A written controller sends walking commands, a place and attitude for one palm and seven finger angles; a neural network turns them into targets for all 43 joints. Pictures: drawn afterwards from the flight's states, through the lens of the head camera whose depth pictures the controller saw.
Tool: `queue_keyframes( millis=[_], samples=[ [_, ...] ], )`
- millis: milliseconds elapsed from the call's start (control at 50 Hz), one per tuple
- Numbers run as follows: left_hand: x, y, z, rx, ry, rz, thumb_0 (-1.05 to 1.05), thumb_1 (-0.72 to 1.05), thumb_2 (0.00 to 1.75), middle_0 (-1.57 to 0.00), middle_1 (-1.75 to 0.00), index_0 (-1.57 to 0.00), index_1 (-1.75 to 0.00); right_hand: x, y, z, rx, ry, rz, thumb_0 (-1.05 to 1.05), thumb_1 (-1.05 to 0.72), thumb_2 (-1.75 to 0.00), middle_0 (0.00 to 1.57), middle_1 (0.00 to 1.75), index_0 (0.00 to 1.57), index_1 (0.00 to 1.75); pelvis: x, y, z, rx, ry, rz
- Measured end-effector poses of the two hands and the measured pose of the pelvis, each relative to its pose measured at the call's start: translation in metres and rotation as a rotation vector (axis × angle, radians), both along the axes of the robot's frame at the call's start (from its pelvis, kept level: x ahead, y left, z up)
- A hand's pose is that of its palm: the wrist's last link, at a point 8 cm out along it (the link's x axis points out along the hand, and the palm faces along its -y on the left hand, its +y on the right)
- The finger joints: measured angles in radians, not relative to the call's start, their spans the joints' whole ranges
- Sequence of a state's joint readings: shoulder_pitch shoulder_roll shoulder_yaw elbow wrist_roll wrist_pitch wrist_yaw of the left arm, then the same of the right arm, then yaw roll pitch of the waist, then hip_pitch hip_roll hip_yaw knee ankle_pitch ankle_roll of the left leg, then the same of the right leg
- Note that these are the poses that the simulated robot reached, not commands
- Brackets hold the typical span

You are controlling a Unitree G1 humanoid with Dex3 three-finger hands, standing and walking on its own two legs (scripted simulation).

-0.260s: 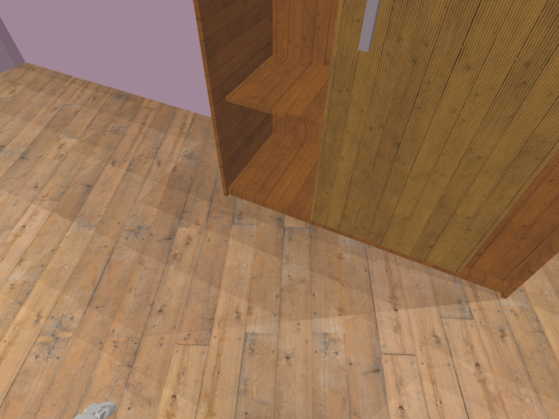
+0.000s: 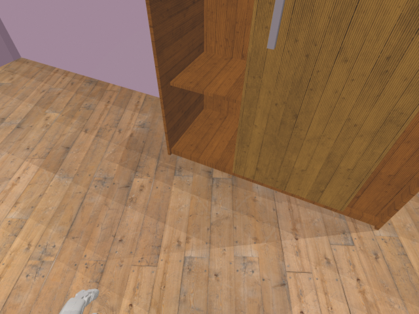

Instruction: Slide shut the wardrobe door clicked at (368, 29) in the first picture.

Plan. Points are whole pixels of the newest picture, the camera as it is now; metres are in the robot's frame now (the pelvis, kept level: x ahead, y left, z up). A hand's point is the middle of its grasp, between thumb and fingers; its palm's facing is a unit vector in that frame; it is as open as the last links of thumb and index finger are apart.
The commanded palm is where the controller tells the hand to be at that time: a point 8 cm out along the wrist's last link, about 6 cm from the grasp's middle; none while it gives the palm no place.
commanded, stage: stand and wait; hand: right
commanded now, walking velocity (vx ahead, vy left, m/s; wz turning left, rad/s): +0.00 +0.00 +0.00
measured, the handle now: (281, 1) +0.98 -0.18 +0.24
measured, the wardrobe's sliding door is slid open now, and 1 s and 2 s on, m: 0.45 0.45 0.45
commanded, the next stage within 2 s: look at it before walking up in 0.64 s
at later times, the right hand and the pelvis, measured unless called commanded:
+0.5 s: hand out of the picture +0.05 -0.23 -0.15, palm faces -0.03 +0.94 -0.34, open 7.4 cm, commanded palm none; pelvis -0.02 +0.01 +0.00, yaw +0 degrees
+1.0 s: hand out of the picture +0.05 -0.23 -0.15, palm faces -0.03 +0.95 -0.32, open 7.4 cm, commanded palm none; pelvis -0.02 +0.01 +0.01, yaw +0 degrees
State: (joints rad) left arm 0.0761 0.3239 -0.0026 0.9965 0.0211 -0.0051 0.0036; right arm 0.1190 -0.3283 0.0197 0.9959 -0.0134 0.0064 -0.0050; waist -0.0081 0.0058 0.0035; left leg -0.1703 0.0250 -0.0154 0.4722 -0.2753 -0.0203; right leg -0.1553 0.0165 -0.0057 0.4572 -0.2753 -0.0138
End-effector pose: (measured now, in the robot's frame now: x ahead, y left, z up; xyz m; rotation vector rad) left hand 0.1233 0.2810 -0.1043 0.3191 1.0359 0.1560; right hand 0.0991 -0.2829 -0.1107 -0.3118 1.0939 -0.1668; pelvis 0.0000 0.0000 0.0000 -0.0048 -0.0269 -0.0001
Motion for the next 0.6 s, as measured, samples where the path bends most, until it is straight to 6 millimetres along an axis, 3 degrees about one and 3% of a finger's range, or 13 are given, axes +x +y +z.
queue_keyframes(
  millis=[360,600],
  samples=[
    [-0.071,0.023,-0.011,0.016,0.178,0.069,0.01,0.91,0.90,-0.20,-0.30,-0.20,-0.30,-0.051,0.005,-0.008,-0.004,0.130,-0.036,0.01,-0.90,-0.89,0.20,0.30,0.21,0.30,-0.012,0.011,0.004,0.002,-0.009,0.002],
    [-0.086,0.024,-0.014,0.002,0.193,0.075,0.00,0.91,0.90,-0.20,-0.30,-0.20,-0.30,-0.053,0.008,-0.004,-0.009,0.117,-0.030,0.01,-0.90,-0.89,0.20,0.30,0.21,0.30,-0.021,0.014,0.005,0.002,-0.009,0.003]
  ],
)
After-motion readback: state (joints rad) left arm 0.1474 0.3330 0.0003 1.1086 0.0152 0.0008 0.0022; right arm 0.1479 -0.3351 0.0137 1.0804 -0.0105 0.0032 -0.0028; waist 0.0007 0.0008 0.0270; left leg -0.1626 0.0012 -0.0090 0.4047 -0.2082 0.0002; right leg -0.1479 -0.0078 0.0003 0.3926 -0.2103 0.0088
